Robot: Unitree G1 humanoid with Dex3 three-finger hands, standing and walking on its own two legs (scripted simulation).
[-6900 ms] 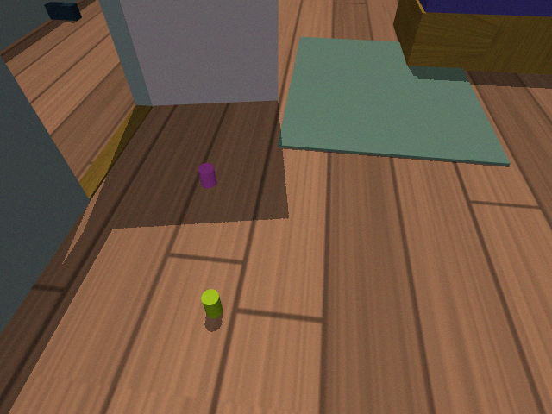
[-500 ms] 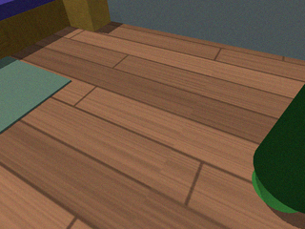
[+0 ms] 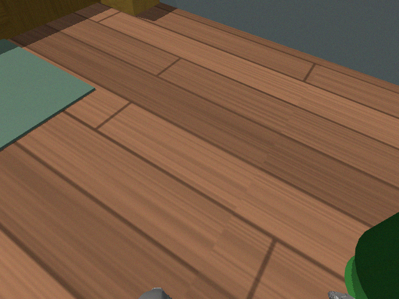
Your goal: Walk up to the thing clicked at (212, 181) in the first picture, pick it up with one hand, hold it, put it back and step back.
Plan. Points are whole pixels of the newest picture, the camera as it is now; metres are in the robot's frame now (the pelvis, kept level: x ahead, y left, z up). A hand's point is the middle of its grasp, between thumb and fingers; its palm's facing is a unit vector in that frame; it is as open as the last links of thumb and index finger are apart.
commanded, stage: walk up
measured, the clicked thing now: out of the picture +0.05 +1.40 -0.70
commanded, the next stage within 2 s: none
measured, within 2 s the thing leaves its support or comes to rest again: neither
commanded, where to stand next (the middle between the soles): +0.54 +0.00 m, yaw -1 degrees
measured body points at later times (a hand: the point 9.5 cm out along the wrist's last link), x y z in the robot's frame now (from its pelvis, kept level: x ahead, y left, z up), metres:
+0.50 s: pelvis +0.21 -0.03 +0.01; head +0.24 -0.04 +0.46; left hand +0.33 +0.29 -0.08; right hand +0.24 -0.33 -0.12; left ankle +0.11 +0.10 -0.68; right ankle +0.29 -0.14 -0.72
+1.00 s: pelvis +0.40 +0.00 +0.00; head +0.41 +0.07 +0.44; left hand +0.41 +0.34 -0.13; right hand +0.55 -0.31 -0.06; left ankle +0.40 +0.12 -0.72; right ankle +0.43 -0.14 -0.65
